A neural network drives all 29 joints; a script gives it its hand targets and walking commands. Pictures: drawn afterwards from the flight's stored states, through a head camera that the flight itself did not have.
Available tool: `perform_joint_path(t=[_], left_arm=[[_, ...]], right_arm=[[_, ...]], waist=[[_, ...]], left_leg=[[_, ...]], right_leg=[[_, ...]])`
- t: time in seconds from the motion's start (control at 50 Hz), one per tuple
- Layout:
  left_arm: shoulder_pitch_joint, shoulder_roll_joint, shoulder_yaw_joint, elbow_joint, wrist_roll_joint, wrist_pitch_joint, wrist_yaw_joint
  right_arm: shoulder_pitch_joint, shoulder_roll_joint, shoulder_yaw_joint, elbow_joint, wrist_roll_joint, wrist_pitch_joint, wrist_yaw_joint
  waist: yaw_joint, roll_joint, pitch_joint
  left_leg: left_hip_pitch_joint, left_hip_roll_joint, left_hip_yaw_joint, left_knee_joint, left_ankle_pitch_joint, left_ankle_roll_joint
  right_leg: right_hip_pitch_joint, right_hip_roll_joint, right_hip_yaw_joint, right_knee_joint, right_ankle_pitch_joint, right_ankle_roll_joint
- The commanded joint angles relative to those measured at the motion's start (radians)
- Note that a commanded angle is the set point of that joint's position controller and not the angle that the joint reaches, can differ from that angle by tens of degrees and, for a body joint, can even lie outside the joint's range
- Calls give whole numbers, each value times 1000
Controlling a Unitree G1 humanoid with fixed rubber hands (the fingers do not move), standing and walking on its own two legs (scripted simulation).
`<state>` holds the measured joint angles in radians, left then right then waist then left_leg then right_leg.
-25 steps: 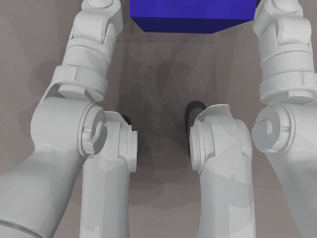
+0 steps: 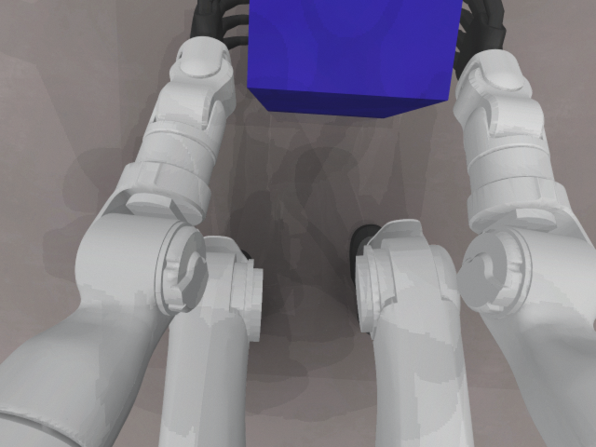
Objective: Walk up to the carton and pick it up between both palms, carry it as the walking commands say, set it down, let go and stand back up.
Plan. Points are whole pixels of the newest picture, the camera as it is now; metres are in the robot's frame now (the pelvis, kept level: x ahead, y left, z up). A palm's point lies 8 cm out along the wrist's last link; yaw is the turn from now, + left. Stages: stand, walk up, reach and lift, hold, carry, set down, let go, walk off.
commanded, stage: set down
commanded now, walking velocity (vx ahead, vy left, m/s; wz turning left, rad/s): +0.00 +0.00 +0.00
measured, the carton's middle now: (339, 37) +0.54 -0.09 -0.25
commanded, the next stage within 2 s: none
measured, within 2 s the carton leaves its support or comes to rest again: neither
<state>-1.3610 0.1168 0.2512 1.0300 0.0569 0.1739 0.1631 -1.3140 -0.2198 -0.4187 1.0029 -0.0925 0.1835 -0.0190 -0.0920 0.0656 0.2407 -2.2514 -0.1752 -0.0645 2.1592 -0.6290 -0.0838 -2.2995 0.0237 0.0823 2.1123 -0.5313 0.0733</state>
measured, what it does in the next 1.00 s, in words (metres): stands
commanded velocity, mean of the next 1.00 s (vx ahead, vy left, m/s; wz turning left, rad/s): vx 0.00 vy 0.00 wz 0.00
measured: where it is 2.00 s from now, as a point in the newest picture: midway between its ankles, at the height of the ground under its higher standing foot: (302, 309)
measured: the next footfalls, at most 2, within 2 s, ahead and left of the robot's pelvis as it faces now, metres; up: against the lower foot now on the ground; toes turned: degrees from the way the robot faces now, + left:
none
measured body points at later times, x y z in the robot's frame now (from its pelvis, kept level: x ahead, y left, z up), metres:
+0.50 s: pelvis +0.00 +0.00 +0.00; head +0.36 -0.04 +0.26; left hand +0.54 +0.06 -0.19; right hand +0.50 -0.23 -0.19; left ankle +0.10 +0.12 -0.35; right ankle +0.12 -0.14 -0.35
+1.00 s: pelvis +0.00 -0.01 +0.01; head +0.37 -0.04 +0.25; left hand +0.55 +0.08 -0.19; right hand +0.50 -0.28 -0.18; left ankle +0.09 +0.12 -0.35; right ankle +0.12 -0.14 -0.35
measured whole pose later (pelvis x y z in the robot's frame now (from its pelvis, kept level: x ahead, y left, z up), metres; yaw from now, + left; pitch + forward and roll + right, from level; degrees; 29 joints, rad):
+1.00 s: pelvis +0.00 -0.01 +0.01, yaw -1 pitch +41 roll +0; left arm -1.35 0.27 0.05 0.99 -0.13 0.08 0.14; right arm -1.32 -0.37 -0.26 1.07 0.14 0.01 -0.04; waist -0.08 0.04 0.29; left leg -2.23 -0.14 -0.08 2.13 -0.62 -0.09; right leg -2.29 0.02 0.05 2.08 -0.51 0.05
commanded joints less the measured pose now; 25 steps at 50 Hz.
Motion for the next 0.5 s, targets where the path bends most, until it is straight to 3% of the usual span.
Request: perform_joint_path(t=[0.0,0.14,0.28,0.36,0.48], left_arm=[[-572,-781,-276,-134,-48,-63,-237],[-552,-721,-247,-117,-42,-71,-233],[-510,-538,-210,-106,-34,-91,-196],[-476,-365,-183,-95,-36,-107,-154],[-363,137,-142,-87,-86,-138,-31]], right_arm=[[-555,757,298,-88,55,-49,243],[-533,719,281,-79,42,-57,229],[-479,520,215,-53,24,-83,177],[-434,330,160,-30,15,-111,126],[-297,-189,82,-20,52,-187,-23]], waist=[[-72,40,-955],[-66,30,-939],[-63,30,-949],[-71,30,-961],[-71,17,-1010]], left_leg=[[330,-28,121,-167,298,44],[298,-25,131,-157,287,41],[313,-10,136,-160,281,29],[351,1,137,-165,282,19],[429,28,128,-178,287,0]], right_leg=[[519,67,-157,-78,350,-60],[536,64,-149,-85,353,-53],[567,54,-143,-93,354,-46],[588,45,-146,-100,351,-39],[662,17,-147,-129,348,-26]])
